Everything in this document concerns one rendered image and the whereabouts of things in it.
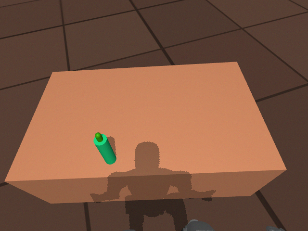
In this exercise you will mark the bottle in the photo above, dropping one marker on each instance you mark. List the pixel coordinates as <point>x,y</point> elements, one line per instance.
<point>104,148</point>

